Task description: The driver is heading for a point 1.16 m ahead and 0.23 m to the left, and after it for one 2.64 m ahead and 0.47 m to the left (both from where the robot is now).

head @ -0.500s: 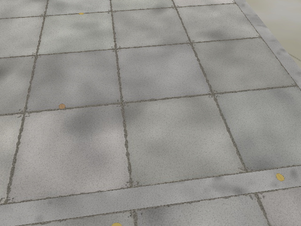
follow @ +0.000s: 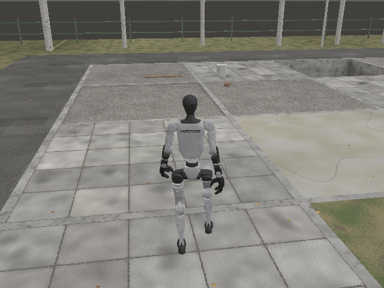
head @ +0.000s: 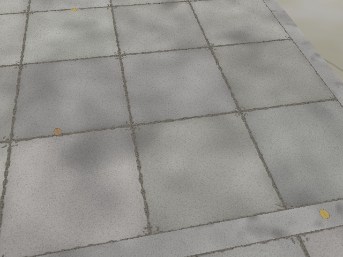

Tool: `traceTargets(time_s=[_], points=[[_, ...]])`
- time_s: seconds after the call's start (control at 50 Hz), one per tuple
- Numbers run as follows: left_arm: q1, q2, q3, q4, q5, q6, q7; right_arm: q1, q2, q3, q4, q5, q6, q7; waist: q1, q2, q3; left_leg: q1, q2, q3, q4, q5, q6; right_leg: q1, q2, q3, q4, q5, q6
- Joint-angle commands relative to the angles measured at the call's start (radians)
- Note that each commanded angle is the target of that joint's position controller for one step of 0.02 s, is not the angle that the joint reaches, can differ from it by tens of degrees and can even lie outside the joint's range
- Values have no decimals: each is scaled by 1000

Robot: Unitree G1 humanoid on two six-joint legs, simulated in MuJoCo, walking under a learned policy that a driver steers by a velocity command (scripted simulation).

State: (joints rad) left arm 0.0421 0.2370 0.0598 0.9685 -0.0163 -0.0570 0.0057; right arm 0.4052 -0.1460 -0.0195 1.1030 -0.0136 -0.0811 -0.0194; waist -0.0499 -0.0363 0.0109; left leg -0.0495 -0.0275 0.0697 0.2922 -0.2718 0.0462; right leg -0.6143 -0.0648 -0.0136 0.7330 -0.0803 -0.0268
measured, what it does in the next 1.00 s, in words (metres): walks ahead: right foot, then left foot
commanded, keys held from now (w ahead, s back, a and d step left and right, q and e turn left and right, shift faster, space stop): no key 0.68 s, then w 0.32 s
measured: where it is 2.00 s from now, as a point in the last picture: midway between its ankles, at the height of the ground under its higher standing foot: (165, 199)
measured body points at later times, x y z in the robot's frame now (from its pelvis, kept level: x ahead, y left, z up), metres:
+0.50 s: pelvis +0.10 -0.01 -0.01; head +0.11 +0.00 +0.44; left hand +0.18 +0.24 -0.16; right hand +0.13 -0.26 -0.16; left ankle +0.08 +0.12 -0.75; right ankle +0.16 -0.11 -0.75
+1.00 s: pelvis +0.20 -0.03 -0.02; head +0.21 -0.04 +0.43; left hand +0.26 +0.24 -0.15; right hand +0.19 -0.28 -0.18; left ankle +0.09 +0.11 -0.69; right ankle +0.20 -0.11 -0.75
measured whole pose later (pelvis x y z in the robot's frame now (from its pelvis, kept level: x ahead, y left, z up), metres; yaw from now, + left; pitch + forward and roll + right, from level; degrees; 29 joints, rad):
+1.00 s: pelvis +0.20 -0.03 -0.02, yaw +0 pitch +0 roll +0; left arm 0.20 0.23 0.07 1.07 -0.02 -0.11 -0.01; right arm 0.36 -0.22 -0.07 1.08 0.03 -0.07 -0.02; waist 0.01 0.04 0.01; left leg -0.26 0.03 -0.03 0.96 -0.47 0.01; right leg -0.28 0.02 -0.09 0.61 -0.33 -0.07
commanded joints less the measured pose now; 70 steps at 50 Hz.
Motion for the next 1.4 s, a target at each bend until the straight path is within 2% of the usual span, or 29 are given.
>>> traceTargets(time_s=[0.02, 0.08, 0.12, 0.14, 0.16, 0.18, 0.24, 0.3, 0.36, 0.4, 0.42, 0.44, 0.52, 0.68, 0.72, 0.78, 0.84, 0.88, 0.92, 0.94, 0.96, 0.98, 1.0, 1.04, 1.1, 1.18, 1.3, 1.36, 1.4], points=[[-54, 21, -7, -45, 1, 7, -7, 12, -185, -34, -30, 9, 2, -12, 25, 152, 6, -58, 220, -72, -8, 742, 97, 135, 38, -29, -105, 48, -5], [-17, 62, 3, -32, 11, -1, -11, -29, -176, -39, -33, 20, 10, -10, 62, 145, -11, 3, 236, -103, 90, 750, 94, 205, 53, -22, -209, 37, -50], [116, 148, 33, 10, 28, -11, -4, -3, -185, -45, -32, 12, 8, -6, 104, 68, -103, -43, 151, -70, 266, 673, 31, 465, 9, 32, -282, 492, -101], [197, 186, 38, 26, 42, -8, 1, 81, -127, -31, -27, -8, 0, -3, 73, -39, -233, -251, 76, -38, 450, 313, -22, 764, -147, 181, -178, 856, -204], [245, 121, 17, 43, 43, 1, 0, 125, -71, -11, -13, -1, 8, -3, 85, -185, -358, -321, 16, -63, 687, -300, -70, 841, -317, 365, -228, 933, -352], [216, 77, -1, 43, 24, 3, -6, 76, -97, -21, -23, 25, 21, -1, 81, -153, -337, -366, 22, -130, 796, -454, -93, 766, -311, 419, -299, 643, -366], [0, 71, -12, -4, 26, 4, 5, -78, -133, -41, -59, 27, 63, -28, 33, -31, -97, -382, 95, -128, 729, -347, -107, 402, -203, 277, -432, 131, -228], [-30, 85, -6, -5, 41, 23, 19, -45, -93, -34, -42, 16, 78, -45, -2, -75, -77, -209, 79, -77, 454, -221, -101, 252, -124, 180, -465, -23, -180], [-4, 74, -8, 9, 9, 35, 22, -15, -103, -37, -15, 0, 91, -34, -25, -54, -83, -51, 50, -35, 220, 70, -61, 190, -80, 135, -465, -304, -120], [40, 67, -8, 29, 14, 39, 21, -69, -168, -41, -55, -13, 100, -33, 16, 10, 14, -129, 132, -118, 118, -46, -6, 155, -30, 93, -449, -470, -31], [54, 52, -8, 22, 19, 42, 25, -100, -196, -47, -47, 0, 94, -33, 57, 124, 55, -300, 122, -123, 90, -249, 16, 276, 27, 26, -421, -367, -3], [55, 55, -8, 31, 27, 41, 30, -131, -167, -42, -53, 5, 80, -31, 56, 137, 75, -366, 109, -123, 50, -287, 7, 360, 33, 23, -367, -277, 6], [103, 58, -5, 60, 21, 32, 31, -135, -145, -42, -47, 7, 40, -24, 62, 98, 27, -288, 102, -111, 76, -58, -26, 403, 29, 18, -298, -76, -29], [112, 59, -4, 85, 12, 40, 25, -85, -140, -37, -37, 12, 46, -18, 48, 46, -27, -211, 85, -88, 131, 150, -16, 447, 20, 16, -249, 103, -28], [135, 52, -3, 104, 5, 46, 26, -51, -155, -44, -23, 21, 52, -18, 44, 75, -29, -208, 85, -100, 103, -82, 14, 429, 64, -33, -200, -147, -29], [55, 47, -1, 67, -5, 23, 18, 1, -219, -64, -32, 41, 40, -20, 7, 178, 115, -161, 259, -361, -44, -455, 144, 149, 102, -81, -34, -384, -33], [6, 39, -3, 30, -15, -25, -4, 10, -219, -71, -34, 36, -1, -18, 11, 201, 178, -57, 385, -489, -40, -200, 203, -25, 27, -14, 67, -388, -72], [52, 42, 1, 39, -22, -41, -17, -34, -210, -70, -51, 45, -6, -9, 51, 175, 144, -62, 347, -387, 8, -66, 161, 76, 22, -32, -57, -368, -83], [242, 68, 27, 120, -20, -38, -18, -119, -215, -69, -81, 45, 0, -1, 146, 147, 67, -281, 224, -224, 114, 68, 89, 502, 101, -88, -193, -168, -77], [384, 134, 53, 153, -13, -36, -14, -167, -196, -63, -106, 39, -4, 1, 207, 21, 23, -403, 132, -101, 374, 189, 31, 660, -8, 96, -283, -210, -118], [508, 242, 76, 166, -12, -39, -17, -155, -124, -47, -145, 35, -19, -4, 224, -272, -52, -620, -9, 3, 755, -45, -41, 825, -255, 570, -487, -292, -263], [470, 167, 42, 160, 6, -50, -22, -189, -136, -51, -161, 45, -32, -3, 190, -202, -47, -729, 4, -139, 960, -264, -23, 806, -333, 740, -547, -302, -301], [382, 115, 22, 135, 6, -60, -21, -192, -147, -54, -164, 65, -41, 6, 144, -118, 24, -800, 60, -171, 1040, -207, 11, 759, -323, 632, -524, -283, -273], [284, 78, 2, 98, 9, -66, -31, -190, -158, -63, -154, 58, -45, 8, 92, -8, 59, -783, 138, -146, 966, -25, 42, 666, -240, 399, -537, -164, -205], [314, 60, -12, 103, 16, -54, -24, -196, -152, -75, -154, 42, -23, 14, 69, -26, 50, -693, 167, -101, 826, 74, 20, 607, -159, 211, -567, 58, -162], [354, 108, -8, 100, 19, -43, 3, -353, -119, -61, -222, 32, -10, 18, 87, -4, 84, -727, 156, -67, 590, 201, -30, 580, -146, 131, -608, 168, -170], [436, 114, 2, 107, 6, -37, 9, -550, -119, -39, -290, 44, -17, 46, 133, -25, 137, -644, 101, -24, 300, 340, -13, 608, -153, 63, -636, 134, -158], [437, 126, 13, 109, 2, -27, 11, -574, -144, -40, -317, 47, -27, 66, 107, -38, 125, -623, 87, -29, 238, 281, 28, 716, -194, 48, -566, 270, -142], [408, 157, 24, 97, 5, -19, 12, -479, -195, -63, -303, 45, -30, 67, 39, -81, 33, -450, 30, 4, 239, 219, 61, 755, -199, 32, -434, 609, -120]])
Keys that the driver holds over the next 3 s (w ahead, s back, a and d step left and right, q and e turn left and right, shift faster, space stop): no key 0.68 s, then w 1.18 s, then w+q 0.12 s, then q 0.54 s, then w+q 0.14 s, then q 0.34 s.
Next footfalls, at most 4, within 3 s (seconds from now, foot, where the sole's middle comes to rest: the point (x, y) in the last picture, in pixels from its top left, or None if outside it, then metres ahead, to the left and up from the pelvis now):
0.12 right None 0.20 -0.12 -0.78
0.38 left None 0.12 0.12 -0.78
1.44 left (136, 226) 0.61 0.11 -0.78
2.00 right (191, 161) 0.92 -0.14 -0.78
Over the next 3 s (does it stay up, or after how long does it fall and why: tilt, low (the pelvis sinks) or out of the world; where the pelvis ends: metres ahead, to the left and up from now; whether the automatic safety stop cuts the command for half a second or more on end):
stays up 1.00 0.00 -0.01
